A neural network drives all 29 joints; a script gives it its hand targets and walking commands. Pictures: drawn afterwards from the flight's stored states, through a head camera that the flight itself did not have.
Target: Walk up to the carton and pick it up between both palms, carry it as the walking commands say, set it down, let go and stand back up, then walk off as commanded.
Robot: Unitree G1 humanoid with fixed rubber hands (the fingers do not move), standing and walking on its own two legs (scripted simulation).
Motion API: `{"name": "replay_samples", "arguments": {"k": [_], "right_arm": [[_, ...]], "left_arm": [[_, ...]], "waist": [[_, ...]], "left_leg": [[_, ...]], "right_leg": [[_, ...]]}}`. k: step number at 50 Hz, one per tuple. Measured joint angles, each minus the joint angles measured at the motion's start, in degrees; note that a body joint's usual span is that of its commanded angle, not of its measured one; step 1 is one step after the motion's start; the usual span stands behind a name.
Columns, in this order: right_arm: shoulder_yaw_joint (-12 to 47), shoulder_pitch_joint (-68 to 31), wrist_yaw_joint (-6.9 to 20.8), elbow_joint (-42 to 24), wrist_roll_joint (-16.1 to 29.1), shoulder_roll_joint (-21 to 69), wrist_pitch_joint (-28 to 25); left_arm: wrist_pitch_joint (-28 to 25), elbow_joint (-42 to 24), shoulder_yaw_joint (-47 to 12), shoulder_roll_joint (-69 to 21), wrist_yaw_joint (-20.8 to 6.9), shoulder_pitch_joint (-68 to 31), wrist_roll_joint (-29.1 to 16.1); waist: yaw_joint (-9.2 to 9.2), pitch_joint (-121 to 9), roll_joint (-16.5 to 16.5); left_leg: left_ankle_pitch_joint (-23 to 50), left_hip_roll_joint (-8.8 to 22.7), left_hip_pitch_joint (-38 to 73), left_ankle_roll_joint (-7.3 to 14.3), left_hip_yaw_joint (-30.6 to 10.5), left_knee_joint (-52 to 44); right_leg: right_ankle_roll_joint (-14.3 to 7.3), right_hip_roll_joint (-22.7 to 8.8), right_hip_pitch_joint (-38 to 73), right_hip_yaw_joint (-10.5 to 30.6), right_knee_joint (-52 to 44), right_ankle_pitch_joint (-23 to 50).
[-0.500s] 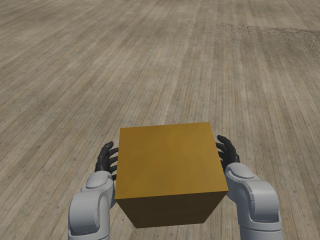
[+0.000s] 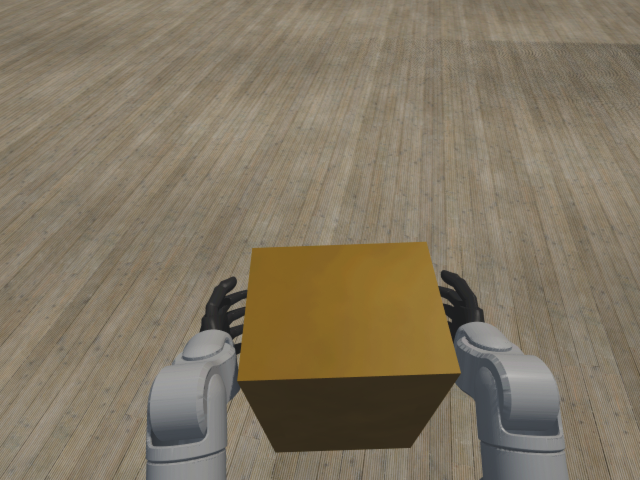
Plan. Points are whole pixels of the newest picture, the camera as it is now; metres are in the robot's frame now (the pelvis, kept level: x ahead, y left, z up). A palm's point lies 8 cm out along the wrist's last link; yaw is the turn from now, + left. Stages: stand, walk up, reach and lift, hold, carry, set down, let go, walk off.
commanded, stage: carry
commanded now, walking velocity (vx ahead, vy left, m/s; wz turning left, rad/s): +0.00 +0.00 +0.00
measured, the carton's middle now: (341, 360) +0.27 +0.00 +0.02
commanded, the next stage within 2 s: none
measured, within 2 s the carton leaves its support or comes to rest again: neither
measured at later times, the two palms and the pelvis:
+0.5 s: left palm (199, 337) +0.27 +0.16 +0.08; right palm (442, 326) +0.27 -0.12 +0.08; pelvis +0.01 +0.02 +0.00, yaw +1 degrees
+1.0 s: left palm (189, 331) +0.28 +0.18 +0.08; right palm (428, 320) +0.28 -0.11 +0.08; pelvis +0.02 +0.03 +0.00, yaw +1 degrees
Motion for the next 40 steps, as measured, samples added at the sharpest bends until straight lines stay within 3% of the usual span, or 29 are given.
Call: {"name": "replay_samples", "arguments": {"k": [13, 40], "right_arm": [[0.7, -0.1, 0.2, 0.8, -0.6, 0.0, -1.5], [0.5, 0.1, 0.8, 1.7, -1.5, 0.0, -2.3]], "left_arm": [[-1.2, 0.3, 0.7, 0.0, -0.2, -0.1, -0.1], [-1.6, 2.0, 0.6, -0.1, -0.9, -1.1, 0.9]], "waist": [[1.61, -0.2, 0.3], [1.42, -0.6, 0.0]], "left_leg": [[-0.8, -0.6, -0.3, 0.6, -0.2, 0.8], [-1.7, -1.8, 0.0, 1.9, 0.1, 1.2]], "right_leg": [[0.6, -0.7, -0.3, -0.1, 1.1, -1.0], [1.9, -1.8, 0.0, 0.2, 1.6, -1.9]]}}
